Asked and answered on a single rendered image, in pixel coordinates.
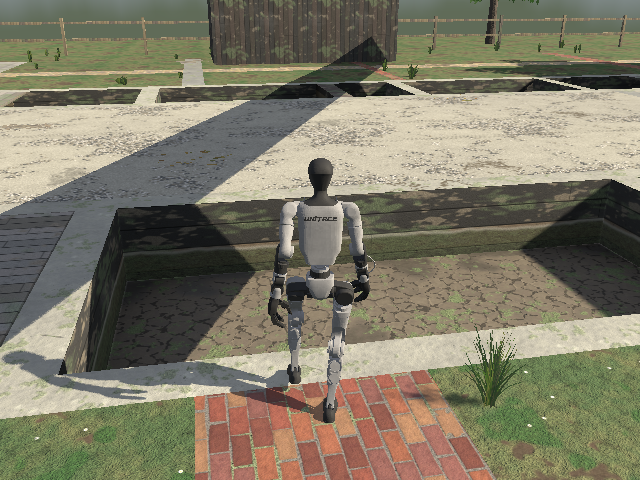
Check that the robot left upper arm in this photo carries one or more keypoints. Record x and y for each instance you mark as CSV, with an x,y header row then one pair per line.
x,y
288,212

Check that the left robot thigh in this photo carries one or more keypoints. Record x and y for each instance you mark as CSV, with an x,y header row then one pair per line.
x,y
295,292

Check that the robot right forearm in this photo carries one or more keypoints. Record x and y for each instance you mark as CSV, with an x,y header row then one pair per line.
x,y
361,266

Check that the robot right upper arm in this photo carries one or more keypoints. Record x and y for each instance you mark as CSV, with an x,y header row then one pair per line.
x,y
351,212

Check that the left robot hand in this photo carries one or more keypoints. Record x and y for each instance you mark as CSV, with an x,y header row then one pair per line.
x,y
272,311

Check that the right robot hand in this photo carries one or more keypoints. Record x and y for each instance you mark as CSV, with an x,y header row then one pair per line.
x,y
365,287

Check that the robot left foot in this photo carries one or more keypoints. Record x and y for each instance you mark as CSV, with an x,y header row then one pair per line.
x,y
294,377

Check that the robot left forearm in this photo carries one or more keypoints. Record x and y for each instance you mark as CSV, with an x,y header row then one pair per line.
x,y
279,275

